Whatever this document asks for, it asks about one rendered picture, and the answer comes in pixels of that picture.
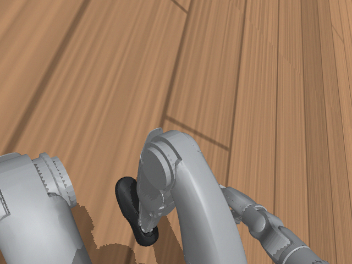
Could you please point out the right robot arm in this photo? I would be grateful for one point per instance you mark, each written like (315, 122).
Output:
(279, 242)

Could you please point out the right robot hand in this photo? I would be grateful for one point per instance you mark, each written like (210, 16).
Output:
(238, 201)

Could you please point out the right robot foot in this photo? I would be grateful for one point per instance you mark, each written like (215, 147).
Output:
(128, 201)

